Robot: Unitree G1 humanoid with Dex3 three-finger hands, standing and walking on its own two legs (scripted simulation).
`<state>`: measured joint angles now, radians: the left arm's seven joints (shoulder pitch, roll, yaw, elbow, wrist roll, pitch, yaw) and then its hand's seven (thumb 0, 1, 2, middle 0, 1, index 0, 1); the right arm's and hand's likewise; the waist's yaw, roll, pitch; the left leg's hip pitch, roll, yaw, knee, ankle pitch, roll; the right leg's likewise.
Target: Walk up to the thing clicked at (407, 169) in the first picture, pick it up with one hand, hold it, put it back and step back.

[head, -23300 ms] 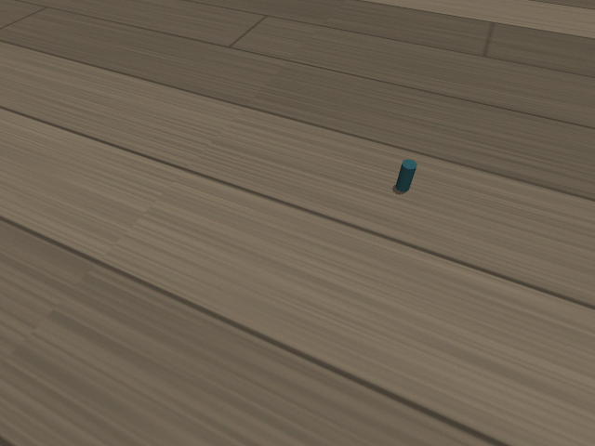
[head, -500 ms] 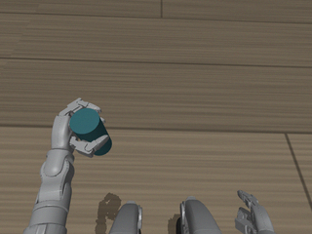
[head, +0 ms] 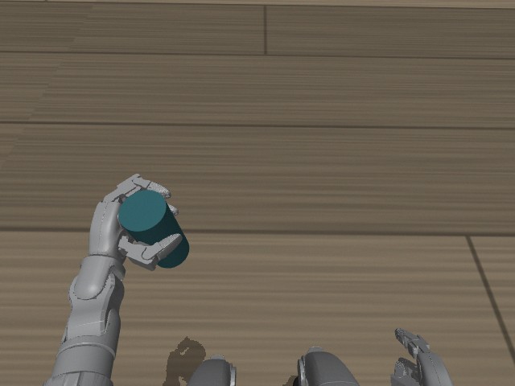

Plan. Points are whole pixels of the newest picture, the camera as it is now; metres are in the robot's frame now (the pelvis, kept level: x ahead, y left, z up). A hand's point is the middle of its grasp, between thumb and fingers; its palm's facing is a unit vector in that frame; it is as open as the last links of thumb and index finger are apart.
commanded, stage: lift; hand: left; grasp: from the side
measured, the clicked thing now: (158, 232) +0.33 +0.17 +0.01
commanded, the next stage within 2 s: hold in 0.18 s
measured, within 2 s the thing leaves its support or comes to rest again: neither
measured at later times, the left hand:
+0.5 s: hand (156, 215) +0.34 +0.16 +0.06, palm faces -0.03 -1.00 +0.01, open 9.3 cm
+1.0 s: hand (156, 213) +0.33 +0.16 +0.08, palm faces -0.03 -1.00 +0.02, open 9.2 cm
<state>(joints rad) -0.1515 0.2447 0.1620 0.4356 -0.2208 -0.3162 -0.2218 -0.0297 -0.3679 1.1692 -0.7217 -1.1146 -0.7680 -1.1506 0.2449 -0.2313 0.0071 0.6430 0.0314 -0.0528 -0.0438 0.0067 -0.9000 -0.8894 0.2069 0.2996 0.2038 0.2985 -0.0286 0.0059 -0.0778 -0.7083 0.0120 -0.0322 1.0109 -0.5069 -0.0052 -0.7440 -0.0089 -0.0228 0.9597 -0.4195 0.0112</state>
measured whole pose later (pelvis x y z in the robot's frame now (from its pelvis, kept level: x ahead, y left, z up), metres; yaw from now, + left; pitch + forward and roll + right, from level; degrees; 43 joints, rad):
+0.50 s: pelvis +0.01 -0.01 +0.01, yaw +0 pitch +9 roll -1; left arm -0.14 0.23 0.17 0.45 -0.22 -0.34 -0.24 -0.03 -0.35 1.14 -0.73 -1.10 -0.77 -1.13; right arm 0.23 -0.23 0.00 0.65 0.03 -0.05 -0.05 0.01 -0.90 -0.89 0.21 0.30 0.20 0.30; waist -0.02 0.01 -0.06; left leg -0.58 0.02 -0.03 0.91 -0.48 -0.01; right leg -0.63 -0.01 -0.03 0.88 -0.40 0.00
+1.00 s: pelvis +0.01 -0.01 +0.02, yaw +0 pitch +7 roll -1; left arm -0.13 0.22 0.17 0.44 -0.23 -0.32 -0.24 -0.03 -0.33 1.12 -0.72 -1.09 -0.77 -1.12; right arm 0.23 -0.23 0.00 0.66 0.03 -0.04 -0.06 0.01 -0.90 -0.89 0.21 0.30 0.20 0.30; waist -0.02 0.01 -0.04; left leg -0.51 0.02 -0.03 0.85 -0.46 -0.02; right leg -0.56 0.00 -0.02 0.82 -0.38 0.00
